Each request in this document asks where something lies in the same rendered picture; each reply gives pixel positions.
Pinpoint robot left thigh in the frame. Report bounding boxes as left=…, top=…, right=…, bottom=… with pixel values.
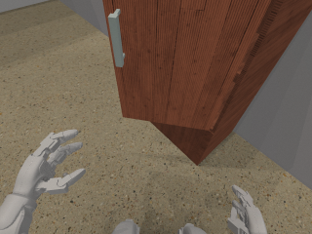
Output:
left=111, top=221, right=140, bottom=234

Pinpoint robot left forearm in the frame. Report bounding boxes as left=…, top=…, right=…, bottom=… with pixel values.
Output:
left=0, top=193, right=38, bottom=234

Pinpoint cupboard door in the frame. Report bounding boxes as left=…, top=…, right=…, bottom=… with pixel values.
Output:
left=102, top=0, right=271, bottom=131

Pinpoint robot right shin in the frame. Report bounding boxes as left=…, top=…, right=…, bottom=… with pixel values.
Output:
left=184, top=223, right=194, bottom=227

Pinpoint right robot hand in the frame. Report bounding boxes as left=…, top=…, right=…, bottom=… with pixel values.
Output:
left=227, top=184, right=267, bottom=234

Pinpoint left robot hand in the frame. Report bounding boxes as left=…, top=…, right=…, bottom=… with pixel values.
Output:
left=13, top=129, right=86, bottom=201

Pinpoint handle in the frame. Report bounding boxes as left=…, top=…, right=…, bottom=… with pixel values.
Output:
left=108, top=9, right=126, bottom=67

